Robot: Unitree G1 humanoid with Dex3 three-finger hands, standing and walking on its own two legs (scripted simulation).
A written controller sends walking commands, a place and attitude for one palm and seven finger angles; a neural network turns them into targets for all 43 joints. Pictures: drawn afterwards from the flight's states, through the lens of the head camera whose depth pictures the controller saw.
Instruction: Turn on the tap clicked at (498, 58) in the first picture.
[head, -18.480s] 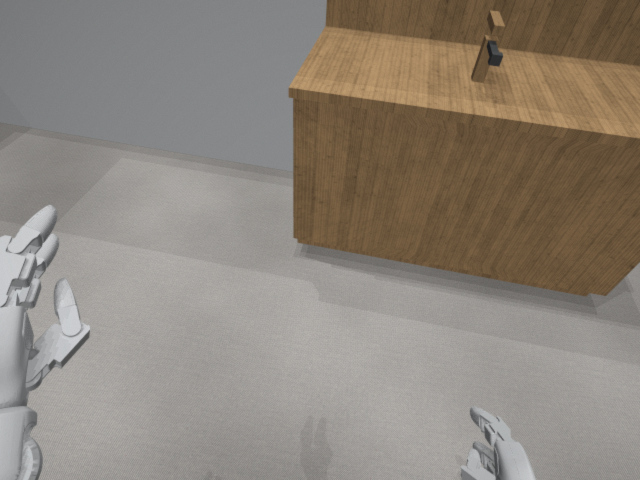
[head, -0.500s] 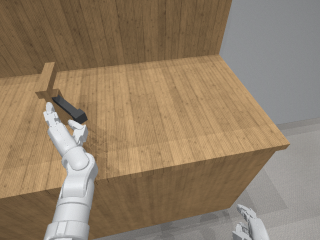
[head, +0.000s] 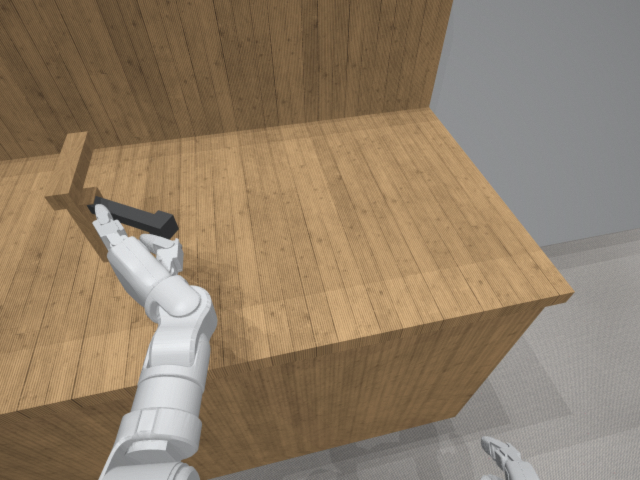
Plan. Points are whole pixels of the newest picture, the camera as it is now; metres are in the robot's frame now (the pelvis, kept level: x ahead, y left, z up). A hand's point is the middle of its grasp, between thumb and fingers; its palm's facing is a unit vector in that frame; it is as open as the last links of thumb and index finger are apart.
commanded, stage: push the lever round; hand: left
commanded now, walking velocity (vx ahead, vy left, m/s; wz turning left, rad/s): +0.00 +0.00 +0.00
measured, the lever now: (162, 226) +0.40 +0.25 +0.10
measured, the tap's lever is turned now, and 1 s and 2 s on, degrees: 56 81 81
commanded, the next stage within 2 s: lift the hand up off the lever in 0.78 s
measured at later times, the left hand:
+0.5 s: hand (185, 236) +0.39 +0.21 +0.09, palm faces +0.80 -0.59 -0.09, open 7.8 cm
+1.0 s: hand (193, 216) +0.43 +0.21 +0.09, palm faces +0.81 -0.58 -0.09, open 7.9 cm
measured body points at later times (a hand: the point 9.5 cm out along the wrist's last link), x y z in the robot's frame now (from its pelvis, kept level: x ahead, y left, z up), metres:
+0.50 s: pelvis +0.00 -0.01 +0.00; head +0.02 -0.02 +0.45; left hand +0.35 +0.24 +0.10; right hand +0.16 -0.25 -0.12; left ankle +0.01 +0.13 -0.72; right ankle -0.01 -0.10 -0.72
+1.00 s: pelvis -0.01 +0.00 +0.00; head +0.02 +0.00 +0.44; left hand +0.38 +0.24 +0.10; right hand +0.09 -0.25 -0.13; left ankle +0.01 +0.13 -0.72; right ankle -0.01 -0.10 -0.72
